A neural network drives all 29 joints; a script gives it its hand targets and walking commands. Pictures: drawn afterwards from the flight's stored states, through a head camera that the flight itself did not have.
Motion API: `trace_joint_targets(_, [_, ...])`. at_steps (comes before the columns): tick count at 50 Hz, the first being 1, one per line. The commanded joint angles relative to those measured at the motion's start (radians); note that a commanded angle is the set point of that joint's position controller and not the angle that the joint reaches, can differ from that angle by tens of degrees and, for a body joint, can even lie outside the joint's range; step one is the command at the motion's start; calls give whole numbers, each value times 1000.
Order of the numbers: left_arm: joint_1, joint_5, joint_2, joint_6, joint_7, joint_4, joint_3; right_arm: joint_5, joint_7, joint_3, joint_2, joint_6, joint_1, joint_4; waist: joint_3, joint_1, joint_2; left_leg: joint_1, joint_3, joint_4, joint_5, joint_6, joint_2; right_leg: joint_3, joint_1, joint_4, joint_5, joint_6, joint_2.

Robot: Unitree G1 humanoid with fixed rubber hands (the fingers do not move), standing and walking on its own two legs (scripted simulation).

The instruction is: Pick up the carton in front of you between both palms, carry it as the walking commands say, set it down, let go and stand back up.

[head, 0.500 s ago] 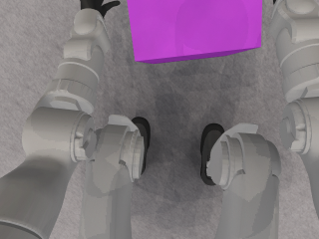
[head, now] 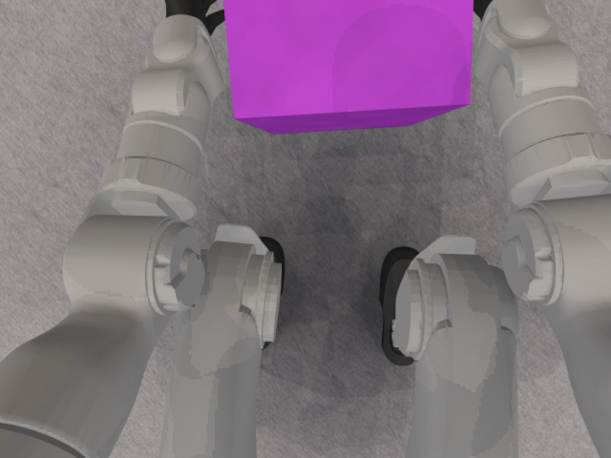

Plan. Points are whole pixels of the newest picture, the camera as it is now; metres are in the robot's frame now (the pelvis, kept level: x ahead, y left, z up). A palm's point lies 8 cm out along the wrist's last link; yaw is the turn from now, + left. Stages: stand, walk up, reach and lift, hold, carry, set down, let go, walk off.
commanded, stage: reach and lift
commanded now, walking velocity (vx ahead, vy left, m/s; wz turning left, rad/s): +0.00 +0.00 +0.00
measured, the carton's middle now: (340, 35) +0.54 -0.01 -0.23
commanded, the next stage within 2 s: none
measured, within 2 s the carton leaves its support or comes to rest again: neither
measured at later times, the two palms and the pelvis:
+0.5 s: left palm out of the picture +0.48 +0.14 +0.04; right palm out of the picture +0.49 -0.16 +0.04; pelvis -0.01 +0.01 +0.10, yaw -3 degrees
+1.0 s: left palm out of the picture +0.45 +0.14 +0.19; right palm out of the picture +0.45 -0.16 +0.19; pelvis +0.03 +0.01 +0.23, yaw -3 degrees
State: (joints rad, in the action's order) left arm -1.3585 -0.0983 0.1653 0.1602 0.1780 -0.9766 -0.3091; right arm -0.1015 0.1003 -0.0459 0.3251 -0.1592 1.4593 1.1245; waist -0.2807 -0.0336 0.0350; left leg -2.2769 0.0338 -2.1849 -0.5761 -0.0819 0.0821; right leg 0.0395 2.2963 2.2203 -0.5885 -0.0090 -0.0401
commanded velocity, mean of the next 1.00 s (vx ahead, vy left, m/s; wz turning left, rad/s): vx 0.00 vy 0.00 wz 0.00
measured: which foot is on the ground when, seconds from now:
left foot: down 0.00-1.00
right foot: down 0.00-1.00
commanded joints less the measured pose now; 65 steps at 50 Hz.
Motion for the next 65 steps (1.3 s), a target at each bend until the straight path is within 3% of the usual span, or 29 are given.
trace_joint_targets(1, [-613,-102,-1051,2,-286,307,401,-97,-260,278,-1086,23,569,-410,1579,22,-116,651,-147,121,551,35,80,-85,-861,-177,606,1,-83])
trace_joint_targets(4, [-629,-112,-1090,38,-279,428,476,-85,-234,314,-1163,-22,528,-529,1784,26,-127,674,-160,153,542,23,92,-93,-1003,-205,651,-9,-98])
trace_joint_targets(7, [-599,-85,-1097,72,-277,492,506,-55,-228,311,-1219,-73,450,-553,1768,20,-124,686,-163,215,457,24,99,-106,-968,-268,547,-18,-115])
trace_joint_targets(12, [-468,58,-1121,131,-294,301,361,64,-260,181,-1268,-137,326,-351,1364,-13,-120,568,-150,347,184,46,93,-113,-703,-406,214,-15,-121])
trace_joint_targets(16, [-446,152,-1131,152,-314,225,249,149,-284,57,-1266,-150,319,-268,1273,-19,-109,579,-137,438,124,55,95,-112,-661,-489,123,-6,-125])
trace_joint_targets(23, [-443,172,-1186,163,-334,237,260,198,-297,1,-1289,-155,299,-261,1377,12,-68,694,-135,547,143,47,100,-110,-773,-593,152,5,-128])
trace_joint_targets(34, [-284,95,-1291,194,-354,334,436,117,-308,181,-1400,-182,178,-426,1530,16,-57,931,-116,685,269,33,102,-104,-1026,-719,288,-14,-135])
trace_joint_targets(40, [-154,80,-1311,191,-354,338,483,97,-300,239,-1435,-180,67,-459,1454,12,-73,1022,-93,773,292,33,104,-85,-1133,-809,317,-22,-136])
trace_joint_targets(53, [110,126,-1328,149,-352,300,484,137,-280,234,-1467,-137,-192,-444,1214,17,-57,1258,-37,1023,308,48,89,-20,-1378,-1063,339,-12,-123])
trace_joint_targets(65, [360,153,-1336,131,-351,335,534,155,-278,286,-1471,-117,-422,-499,1050,21,-45,1583,22,1281,431,60,59,28,-1654,-1319,449,-4,-98])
